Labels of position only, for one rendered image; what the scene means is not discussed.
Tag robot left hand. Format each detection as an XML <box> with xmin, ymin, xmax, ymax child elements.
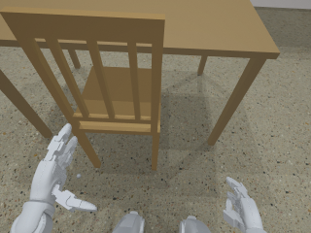
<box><xmin>29</xmin><ymin>123</ymin><xmax>97</xmax><ymax>213</ymax></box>

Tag chair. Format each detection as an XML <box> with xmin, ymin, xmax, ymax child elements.
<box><xmin>0</xmin><ymin>6</ymin><xmax>165</xmax><ymax>171</ymax></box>

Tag robot left thigh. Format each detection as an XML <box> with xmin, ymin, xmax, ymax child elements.
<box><xmin>112</xmin><ymin>214</ymin><xmax>145</xmax><ymax>233</ymax></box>

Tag robot right hand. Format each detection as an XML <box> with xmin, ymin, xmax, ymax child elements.
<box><xmin>223</xmin><ymin>177</ymin><xmax>263</xmax><ymax>233</ymax></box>

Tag robot thigh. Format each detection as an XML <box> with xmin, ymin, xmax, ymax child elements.
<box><xmin>112</xmin><ymin>214</ymin><xmax>145</xmax><ymax>233</ymax></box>
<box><xmin>179</xmin><ymin>218</ymin><xmax>211</xmax><ymax>233</ymax></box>

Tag robot right thigh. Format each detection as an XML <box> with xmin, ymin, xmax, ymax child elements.
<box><xmin>179</xmin><ymin>218</ymin><xmax>211</xmax><ymax>233</ymax></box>

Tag left robot forearm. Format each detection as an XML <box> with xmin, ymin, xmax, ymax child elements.
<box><xmin>10</xmin><ymin>200</ymin><xmax>55</xmax><ymax>233</ymax></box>

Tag table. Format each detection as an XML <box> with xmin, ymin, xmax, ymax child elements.
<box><xmin>0</xmin><ymin>0</ymin><xmax>281</xmax><ymax>146</ymax></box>

